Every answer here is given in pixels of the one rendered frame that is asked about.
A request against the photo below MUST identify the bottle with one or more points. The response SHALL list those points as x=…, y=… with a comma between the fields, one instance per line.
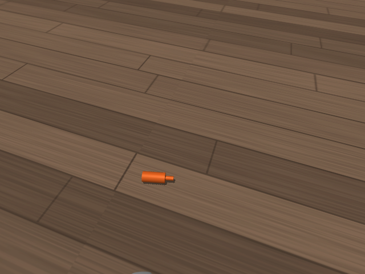
x=155, y=177

